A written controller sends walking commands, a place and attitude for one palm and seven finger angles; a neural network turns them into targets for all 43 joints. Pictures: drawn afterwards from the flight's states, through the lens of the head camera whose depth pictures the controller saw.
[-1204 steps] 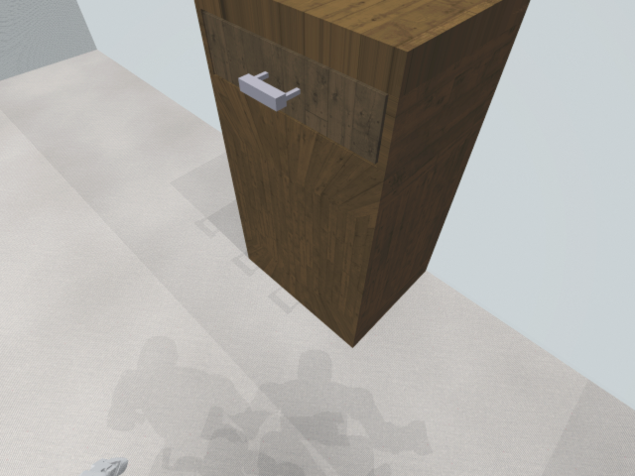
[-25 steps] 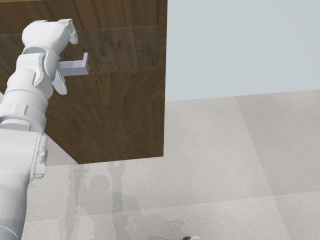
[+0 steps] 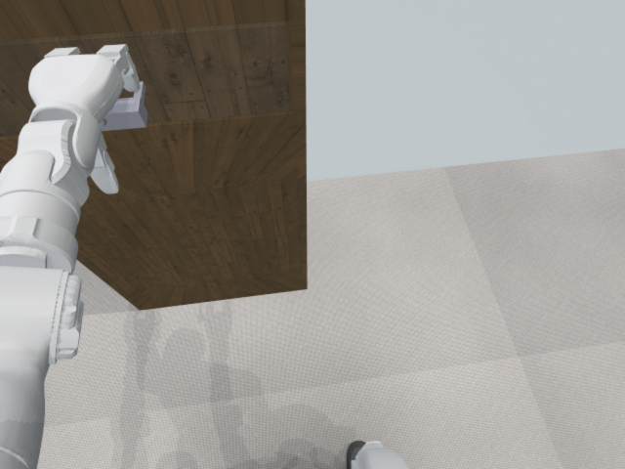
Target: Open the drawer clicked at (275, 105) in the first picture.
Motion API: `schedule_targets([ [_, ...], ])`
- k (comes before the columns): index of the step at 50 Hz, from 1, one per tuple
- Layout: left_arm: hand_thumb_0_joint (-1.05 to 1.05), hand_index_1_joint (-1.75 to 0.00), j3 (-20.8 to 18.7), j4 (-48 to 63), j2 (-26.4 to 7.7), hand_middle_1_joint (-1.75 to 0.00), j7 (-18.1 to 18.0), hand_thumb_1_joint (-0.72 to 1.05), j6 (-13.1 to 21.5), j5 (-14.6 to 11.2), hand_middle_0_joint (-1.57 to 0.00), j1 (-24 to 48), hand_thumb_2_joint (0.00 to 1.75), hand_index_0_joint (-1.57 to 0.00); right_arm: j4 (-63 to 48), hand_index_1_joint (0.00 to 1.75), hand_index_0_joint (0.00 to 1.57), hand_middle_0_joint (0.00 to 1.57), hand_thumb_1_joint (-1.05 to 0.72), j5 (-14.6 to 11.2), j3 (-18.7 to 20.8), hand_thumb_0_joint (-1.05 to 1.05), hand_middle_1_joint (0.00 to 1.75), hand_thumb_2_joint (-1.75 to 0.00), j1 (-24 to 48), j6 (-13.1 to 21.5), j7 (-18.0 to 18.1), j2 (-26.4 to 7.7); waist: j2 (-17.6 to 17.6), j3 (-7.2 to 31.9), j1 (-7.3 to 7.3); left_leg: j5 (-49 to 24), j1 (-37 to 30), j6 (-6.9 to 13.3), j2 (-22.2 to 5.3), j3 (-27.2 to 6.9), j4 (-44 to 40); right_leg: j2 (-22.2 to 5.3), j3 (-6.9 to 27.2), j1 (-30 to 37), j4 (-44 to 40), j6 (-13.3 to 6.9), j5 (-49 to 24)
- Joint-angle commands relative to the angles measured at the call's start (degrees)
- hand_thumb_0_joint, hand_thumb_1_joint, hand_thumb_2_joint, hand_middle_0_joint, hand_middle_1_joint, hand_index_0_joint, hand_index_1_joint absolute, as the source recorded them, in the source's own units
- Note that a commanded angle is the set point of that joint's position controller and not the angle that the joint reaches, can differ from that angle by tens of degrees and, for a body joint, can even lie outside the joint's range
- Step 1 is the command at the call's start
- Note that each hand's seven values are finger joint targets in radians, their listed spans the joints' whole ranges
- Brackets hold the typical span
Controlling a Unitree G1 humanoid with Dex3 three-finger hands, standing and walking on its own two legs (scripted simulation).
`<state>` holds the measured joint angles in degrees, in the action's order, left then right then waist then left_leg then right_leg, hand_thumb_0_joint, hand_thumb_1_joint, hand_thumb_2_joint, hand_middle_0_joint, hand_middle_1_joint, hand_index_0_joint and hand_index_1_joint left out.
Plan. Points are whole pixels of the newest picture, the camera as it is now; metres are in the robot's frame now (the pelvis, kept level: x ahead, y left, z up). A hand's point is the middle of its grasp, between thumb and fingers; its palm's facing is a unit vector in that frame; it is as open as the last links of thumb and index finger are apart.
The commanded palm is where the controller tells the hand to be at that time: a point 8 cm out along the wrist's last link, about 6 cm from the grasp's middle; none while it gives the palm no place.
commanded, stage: lower the fingers behind the handle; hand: left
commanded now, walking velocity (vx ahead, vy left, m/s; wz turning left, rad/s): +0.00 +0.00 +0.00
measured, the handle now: (101, 103) +0.58 +0.24 +0.10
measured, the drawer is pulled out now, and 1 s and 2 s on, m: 0.00 0.00 0.01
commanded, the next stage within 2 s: close the thumb around the handle in 0.90 s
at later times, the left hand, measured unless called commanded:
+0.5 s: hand (106, 141) +0.53 +0.23 +0.08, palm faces -0.06 +0.01 -1.00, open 13.6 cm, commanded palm +0.52 +0.23 +0.13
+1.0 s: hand (109, 141) +0.53 +0.23 +0.08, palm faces -0.06 +0.00 -1.00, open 13.8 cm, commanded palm +0.52 +0.23 +0.13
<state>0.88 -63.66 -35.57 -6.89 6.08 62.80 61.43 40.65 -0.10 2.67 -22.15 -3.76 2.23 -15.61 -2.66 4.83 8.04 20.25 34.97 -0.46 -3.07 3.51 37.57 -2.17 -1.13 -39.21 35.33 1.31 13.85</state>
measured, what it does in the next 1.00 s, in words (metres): stands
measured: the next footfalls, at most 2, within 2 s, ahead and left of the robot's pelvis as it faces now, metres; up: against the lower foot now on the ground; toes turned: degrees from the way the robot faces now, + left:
none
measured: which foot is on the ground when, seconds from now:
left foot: down 0.00-1.00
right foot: down 0.00-1.00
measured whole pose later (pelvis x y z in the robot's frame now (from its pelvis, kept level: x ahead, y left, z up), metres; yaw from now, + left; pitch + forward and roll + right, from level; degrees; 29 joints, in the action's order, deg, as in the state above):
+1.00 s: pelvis +0.01 +0.01 +0.00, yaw +0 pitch +19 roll -1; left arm 1.5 -65.7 -33.6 -10.0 3.5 62.5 59.7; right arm 41.9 0.7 2.8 -21.8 -4.0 1.3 -15.3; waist -3.0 5.6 8.2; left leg 21.9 37.3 -0.2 -3.0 2.9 39.9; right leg -2.3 -1.5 -41.0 36.8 1.7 15.1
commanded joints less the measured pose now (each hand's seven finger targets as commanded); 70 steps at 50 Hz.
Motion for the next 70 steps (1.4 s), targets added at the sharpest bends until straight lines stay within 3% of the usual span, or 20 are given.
schedule_targets([
  [1,0.00,-1.20,-4.2,9.5,-16.4,-1.20,-4.9,-0.50,-2.2,0.1,-0.30,29.8,0.30,-0.30,-2.2,0.30,0.20,0.20,-0.90,0.2,2.9,0.00,0.30,-0.90,-7.9,1.3,0.3,-9.8,-1.4,27.4,0.74,-20.6,-10.0,2.5,3.8,-0.8,-2.0,3.9,-0.3,16.7,-1.6,-1.9,-16.5],
  [3,0.00,-1.20,-1.3,9.1,-13.1,-1.20,-4.7,-0.50,-3.1,0.4,-0.30,30.7,0.30,-0.30,-1.9,0.30,0.20,0.20,-0.90,0.1,3.1,0.00,0.30,-0.90,-8.5,1.4,0.2,-9.5,-2.2,27.4,1.62,-21.9,-11.6,2.4,3.5,-1.3,-1.7,4.1,-0.7,14.9,-1.4,-1.9,-16.6],
  [6,0.00,-1.20,-2.8,9.7,-13.8,-1.20,-3.7,-0.50,-2.7,-0.4,-0.30,29.0,0.30,-0.30,-1.7,0.30,0.20,0.20,-0.90,0.4,3.4,0.00,0.30,-0.90,-9.0,1.1,0.2,-9.7,-1.3,29.5,1.07,-25.2,-12.9,2.5,3.6,-1.4,-1.3,4.2,-0.6,16.7,-1.4,-2.0,-19.2],
  [12,0.00,-1.20,0.3,5.1,-10.3,-1.20,-2.5,-0.50,-3.1,-0.1,-0.30,25.8,0.30,-0.30,-1.2,0.30,0.20,0.20,-0.90,0.1,2.9,0.00,0.30,-0.90,-8.7,0.5,0.2,-9.7,0.2,22.3,1.86,-22.4,-10.2,2.4,3.2,-1.6,-1.9,4.3,-1.4,12.6,-1.5,-2.1,-15.9],
  [15,0.00,-1.20,-0.5,5.8,-10.2,-1.20,-2.8,-0.50,-2.9,-0.1,-0.30,23.2,0.30,-0.30,-1.7,0.30,0.20,0.20,-0.90,0.3,3.1,0.00,0.30,-0.90,-8.7,0.4,-0.1,-9.6,-0.6,23.7,0.84,-23.8,-10.9,2.3,3.2,-1.4,-1.4,4.3,-1.4,13.0,-1.0,-2.2,-16.4],
  [17,0.00,-1.20,1.4,4.9,-8.1,-1.20,-2.7,-0.50,-3.0,-0.2,-0.30,23.6,0.30,-0.30,-1.6,0.30,0.20,0.20,-0.90,0.2,3.1,0.00,0.30,-0.90,-8.8,0.2,-0.2,-9.6,0.6,21.6,1.81,-22.5,-9.9,2.2,3.1,-1.6,-1.4,4.3,-1.5,11.8,-1.1,-2.1,-15.6],
  [20,0.00,-1.20,-1.0,8.0,-11.1,-1.20,-3.5,-0.50,-1.5,0.0,-0.30,26.0,0.30,-0.30,-2.1,0.30,0.20,0.20,-0.90,0.4,3.2,0.00,0.30,-0.90,-8.5,0.5,0.0,-9.6,-1.0,22.8,1.54,-21.3,-9.9,2.2,3.1,-1.8,-0.9,4.2,-1.3,11.4,-0.5,-2.3,-14.4],
  [23,0.00,-1.20,-3.1,13.6,-13.1,-1.20,-5.4,-0.50,1.1,0.3,-0.30,29.3,0.30,-0.30,-2.1,0.30,0.20,0.20,-0.90,1.1,3.6,0.00,0.30,-0.90,-9.2,1.1,0.1,-9.4,-4.3,29.0,1.17,-26.6,-13.0,2.1,3.3,-2.4,0.9,4.4,-0.9,11.9,1.1,-2.4,-17.2],
  [24,0.00,-1.20,-2.0,11.5,-11.3,-1.20,-6.2,-0.50,0.4,0.7,-0.30,27.4,0.30,-0.30,-1.9,0.30,0.20,0.20,-0.90,1.3,3.6,0.00,0.30,-0.90,-9.1,1.2,-0.2,-9.0,-5.0,29.2,1.09,-28.2,-13.4,2.0,3.2,-2.4,1.4,4.4,-1.3,11.2,1.5,-2.3,-17.1],
  [27,0.00,-1.20,-0.3,8.2,-8.8,-1.20,-6.7,-0.50,-1.7,-0.4,-0.30,27.2,0.30,-0.30,-1.0,0.30,0.20,0.20,-0.90,1.1,3.6,0.00,0.30,-0.90,-9.7,0.9,-0.6,-9.4,-1.6,26.6,2.63,-27.2,-12.0,1.9,2.9,-2.4,1.5,4.5,-1.6,10.2,1.0,-1.9,-17.1],
  [29,0.00,-1.20,-1.5,9.2,-10.7,-1.20,-7.0,-0.50,-2.5,-0.1,-0.30,28.1,0.30,-0.30,-1.0,0.30,0.20,0.20,-0.90,1.2,3.5,0.00,0.30,-0.90,-9.6,0.8,-0.6,-9.6,-2.7,29.0,1.75,-27.8,-11.8,2.0,3.2,-2.3,1.4,4.4,-1.3,12.1,1.3,-2.1,-18.5],
  [34,0.00,-1.20,-2.0,7.0,-11.7,-1.20,-6.2,-0.50,-4.6,0.0,-0.30,26.5,0.30,-0.30,-0.7,0.30,0.20,0.20,-0.90,0.9,3.3,0.00,0.30,-0.90,-9.2,0.2,-0.6,-9.7,-1.5,26.7,1.70,-27.2,-10.5,2.1,3.2,-2.0,1.1,4.4,-1.4,12.9,0.9,-2.0,-19.1],
  [36,0.00,-1.20,-1.7,9.2,-11.2,-1.20,-5.9,-0.50,-3.9,-0.2,-0.30,27.5,0.30,-0.30,-1.0,0.30,0.20,0.20,-0.90,0.9,3.4,0.00,0.30,-0.90,-9.1,0.2,-0.4,-9.5,-1.6,28.6,1.64,-27.5,-11.3,2.2,3.2,-2.0,0.8,4.4,-1.3,14.1,0.7,-2.1,-19.7],
  [40,0.00,-1.20,-1.2,7.8,-11.2,-1.20,-5.4,-0.50,-3.6,0.0,-0.30,26.9,0.30,-0.30,-1.0,0.30,0.20,0.20,-0.90,0.7,3.1,0.00,0.30,-0.90,-8.8,0.4,-0.1,-9.6,-1.0,24.8,1.96,-22.9,-9.8,2.2,3.2,-2.1,-0.1,4.4,-1.4,12.5,0.0,-2.0,-16.4],
  [43,0.00,-1.20,0.1,10.1,-9.4,-1.20,-5.4,-0.50,-2.3,0.1,-0.30,27.4,0.30,-0.30,-1.3,0.30,0.20,0.20,-0.90,0.8,3.3,0.00,0.30,-0.90,-9.0,0.7,-0.1,-9.2,-3.0,27.2,1.74,-24.6,-11.7,2.2,3.3,-2.1,0.2,4.4,-1.3,12.8,0.3,-2.2,-17.2],
  [45,0.00,-1.20,-2.6,8.9,-12.3,-1.20,-5.4,-0.50,-2.2,0.0,-0.30,24.6,0.30,-0.30,-1.3,0.30,0.20,0.20,-0.90,0.9,3.2,0.00,0.30,-0.90,-8.9,0.6,-0.1,-9.4,-2.1,27.7,0.84,-25.4,-11.1,2.2,3.3,-1.9,0.5,4.4,-1.2,14.0,0.6,-2.2,-18.3],
  [47,0.00,-1.20,-0.6,8.6,-10.3,-1.20,-5.3,-0.50,-2.0,-0.4,-0.30,26.1,0.30,-0.30,-1.2,0.30,0.20,0.20,-0.90,0.9,3.2,0.00,0.30,-0.90,-9.0,0.7,0.0,-9.3,-0.6,26.1,2.00,-24.2,-9.9,2.4,3.4,-1.8,0.3,4.3,-1.1,13.9,0.1,-1.9,-18.3],
  [50,0.00,-1.20,-1.7,9.8,-11.7,-1.20,-5.8,-0.50,-1.7,0.0,-0.30,25.9,0.30,-0.30,-1.3,0.30,0.20,0.20,-0.90,0.9,3.3,0.00,0.30,-0.90,-8.9,0.8,0.1,-9.4,-1.8,27.5,1.39,-24.3,-10.4,2.3,3.5,-1.7,0.2,4.2,-1.0,14.4,0.4,-2.0,-18.3],
  [62,0.00,-1.27,-0.6,9.3,-10.0,-1.27,-6.0,0.17,-2.7,-0.4,-0.35,26.8,0.59,-0.35,-0.3,0.30,0.20,0.20,-0.90,0.9,3.6,0.00,0.30,-0.90,-9.0,0.6,-0.2,-9.6,-2.1,26.6,2.16,-26.1,-11.6,2.2,3.3,-1.8,0.5,4.4,-1.2,13.1,0.0,-1.9,-19.0],
  [70,0.00,-1.32,-0.8,10.9,-9.6,-1.32,-5.6,0.62,-2.3,-0.3,-0.38,25.0,0.78,-0.38,-0.9,0.30,0.20,0.20,-0.90,1.0,3.6,0.00,0.30,-0.90,-8.7,0.5,-0.3,-9.3,-2.8,28.0,1.24,-29.5,-13.1,1.9,3.1,-2.1,0.6,4.4,-1.5,13.8,0.5,-2.0,-20.3],
])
